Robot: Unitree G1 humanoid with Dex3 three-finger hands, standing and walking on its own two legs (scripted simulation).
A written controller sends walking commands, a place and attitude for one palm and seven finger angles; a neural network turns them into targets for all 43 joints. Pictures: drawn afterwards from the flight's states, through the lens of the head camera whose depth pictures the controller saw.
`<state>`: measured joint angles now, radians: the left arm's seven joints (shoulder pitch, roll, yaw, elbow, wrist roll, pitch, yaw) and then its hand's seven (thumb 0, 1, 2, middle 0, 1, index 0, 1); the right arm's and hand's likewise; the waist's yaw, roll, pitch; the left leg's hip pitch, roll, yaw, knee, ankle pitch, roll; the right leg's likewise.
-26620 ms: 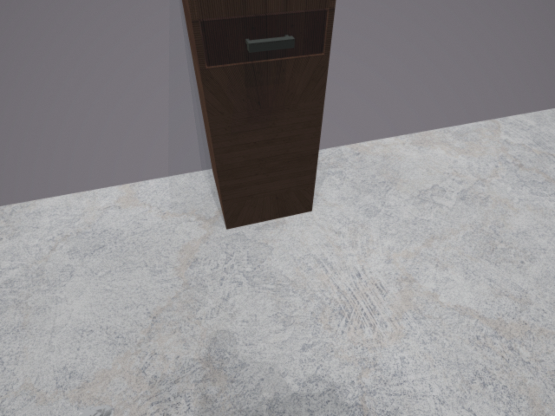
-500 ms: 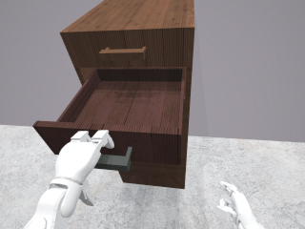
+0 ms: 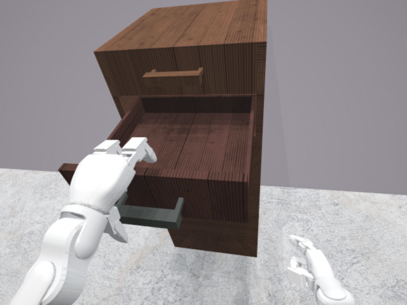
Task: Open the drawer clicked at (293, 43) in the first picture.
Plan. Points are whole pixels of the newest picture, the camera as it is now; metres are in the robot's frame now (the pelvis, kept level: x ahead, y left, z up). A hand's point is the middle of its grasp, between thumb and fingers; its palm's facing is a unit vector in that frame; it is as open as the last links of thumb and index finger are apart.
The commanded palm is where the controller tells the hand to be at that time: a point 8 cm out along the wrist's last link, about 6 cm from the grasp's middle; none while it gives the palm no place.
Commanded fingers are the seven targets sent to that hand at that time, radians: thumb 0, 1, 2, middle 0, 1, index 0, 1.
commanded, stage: lift the hand off the handle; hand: left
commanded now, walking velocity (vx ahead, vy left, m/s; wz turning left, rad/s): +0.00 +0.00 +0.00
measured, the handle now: (148, 207) +0.27 +0.17 +0.08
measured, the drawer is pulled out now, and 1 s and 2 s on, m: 0.30 0.30 0.30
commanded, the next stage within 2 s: draw the hand back to the body in 0.44 s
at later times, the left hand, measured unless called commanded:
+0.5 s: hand (115, 156) +0.26 +0.19 +0.23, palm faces +0.28 -0.09 -0.96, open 13.9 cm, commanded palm +0.20 +0.19 +0.28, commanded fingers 0.00 -0.50 0.30 -0.30 -1.20 -0.30 -1.20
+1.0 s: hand (90, 177) +0.22 +0.21 +0.21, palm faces +0.23 -0.07 -0.97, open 13.9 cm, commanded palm +0.17 +0.22 +0.28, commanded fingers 0.00 -0.50 0.30 -0.30 -1.20 -0.30 -1.20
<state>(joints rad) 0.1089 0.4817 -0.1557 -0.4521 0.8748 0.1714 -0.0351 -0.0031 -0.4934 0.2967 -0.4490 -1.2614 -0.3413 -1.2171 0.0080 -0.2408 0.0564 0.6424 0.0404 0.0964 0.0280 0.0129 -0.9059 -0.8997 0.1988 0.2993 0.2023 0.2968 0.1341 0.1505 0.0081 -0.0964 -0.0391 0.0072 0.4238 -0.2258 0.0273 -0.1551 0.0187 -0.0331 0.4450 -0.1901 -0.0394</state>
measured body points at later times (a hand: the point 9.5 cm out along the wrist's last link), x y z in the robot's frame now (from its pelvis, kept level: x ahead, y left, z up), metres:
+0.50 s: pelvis +0.00 -0.01 +0.00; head -0.02 -0.08 +0.44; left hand +0.24 +0.19 +0.28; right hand +0.25 -0.21 -0.09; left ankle +0.01 +0.10 -0.74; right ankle +0.04 -0.09 -0.74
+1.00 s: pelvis +0.00 -0.01 -0.01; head -0.02 -0.07 +0.44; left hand +0.21 +0.22 +0.27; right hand +0.26 -0.19 -0.09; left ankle +0.01 +0.10 -0.74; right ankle +0.04 -0.09 -0.74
